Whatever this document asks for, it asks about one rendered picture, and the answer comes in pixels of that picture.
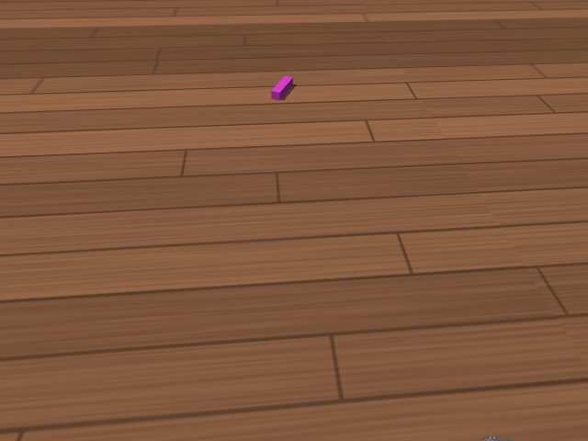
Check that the carton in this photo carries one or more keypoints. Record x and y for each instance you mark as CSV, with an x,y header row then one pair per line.
x,y
281,88

